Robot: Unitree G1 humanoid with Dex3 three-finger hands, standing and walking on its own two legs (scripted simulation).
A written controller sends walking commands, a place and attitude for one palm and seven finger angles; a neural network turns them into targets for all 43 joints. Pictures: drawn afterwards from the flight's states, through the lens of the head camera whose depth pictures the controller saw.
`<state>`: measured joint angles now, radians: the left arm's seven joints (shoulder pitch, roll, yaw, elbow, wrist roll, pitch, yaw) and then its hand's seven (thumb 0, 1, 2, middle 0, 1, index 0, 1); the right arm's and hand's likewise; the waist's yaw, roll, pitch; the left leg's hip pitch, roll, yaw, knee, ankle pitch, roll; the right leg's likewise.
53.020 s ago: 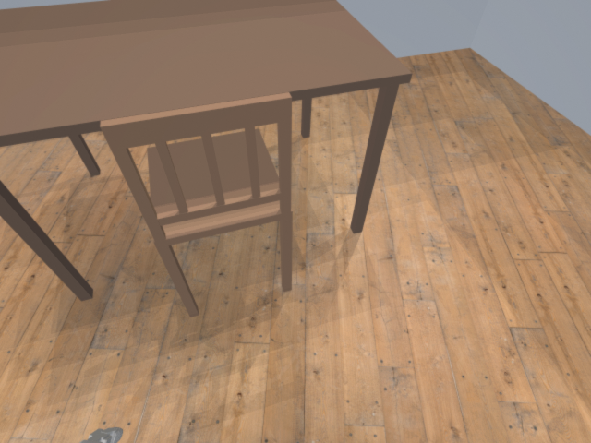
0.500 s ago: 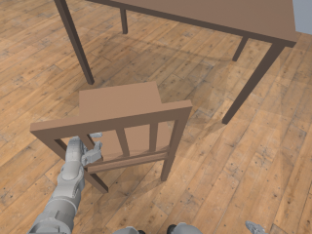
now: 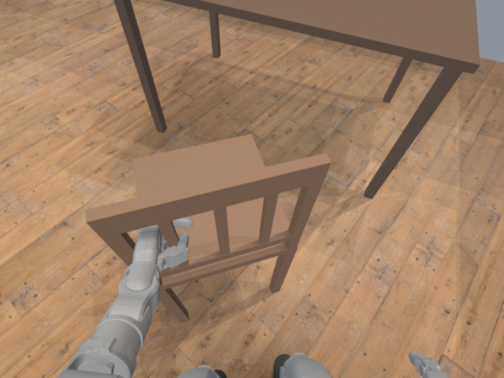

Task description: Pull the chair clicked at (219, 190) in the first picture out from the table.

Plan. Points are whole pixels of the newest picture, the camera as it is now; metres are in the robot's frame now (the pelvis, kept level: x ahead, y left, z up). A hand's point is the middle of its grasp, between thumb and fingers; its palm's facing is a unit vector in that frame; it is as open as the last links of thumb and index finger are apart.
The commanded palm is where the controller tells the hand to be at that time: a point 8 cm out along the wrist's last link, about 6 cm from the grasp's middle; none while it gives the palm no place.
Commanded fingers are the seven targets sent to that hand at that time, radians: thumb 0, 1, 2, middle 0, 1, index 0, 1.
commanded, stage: step backward, pulling the chair out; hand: left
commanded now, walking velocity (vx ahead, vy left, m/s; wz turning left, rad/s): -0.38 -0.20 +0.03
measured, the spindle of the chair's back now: (222, 230) +0.38 +0.06 -0.10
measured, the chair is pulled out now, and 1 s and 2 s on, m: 0.54 0.64 0.64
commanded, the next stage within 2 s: stop walking, hand still on the chair in 0.28 s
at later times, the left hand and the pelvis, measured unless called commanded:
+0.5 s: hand (181, 288) +0.26 +0.12 -0.07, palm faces +0.01 -0.99 -0.13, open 5.1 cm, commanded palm +0.24 +0.18 -0.05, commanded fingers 0.00 0.90 0.90 -0.50 -1.45 -0.50 -1.45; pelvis -0.06 +0.00 +0.00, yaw -1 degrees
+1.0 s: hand (176, 304) +0.24 +0.13 -0.07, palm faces +0.07 -0.99 -0.13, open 5.2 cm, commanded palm +0.21 +0.18 -0.05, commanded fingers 0.00 0.90 0.90 -0.50 -1.45 -0.50 -1.45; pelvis -0.04 -0.02 +0.01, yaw -3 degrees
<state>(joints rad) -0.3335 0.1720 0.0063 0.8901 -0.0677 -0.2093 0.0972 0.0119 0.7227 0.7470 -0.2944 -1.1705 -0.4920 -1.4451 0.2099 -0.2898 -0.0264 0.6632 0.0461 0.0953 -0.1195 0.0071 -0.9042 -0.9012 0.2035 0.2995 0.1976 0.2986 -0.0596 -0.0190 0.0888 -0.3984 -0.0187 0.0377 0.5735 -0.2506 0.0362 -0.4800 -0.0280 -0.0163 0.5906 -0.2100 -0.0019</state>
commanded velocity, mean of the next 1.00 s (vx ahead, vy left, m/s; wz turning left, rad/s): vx -0.07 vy -0.01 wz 0.03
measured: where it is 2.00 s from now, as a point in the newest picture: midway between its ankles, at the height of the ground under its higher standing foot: outside the picture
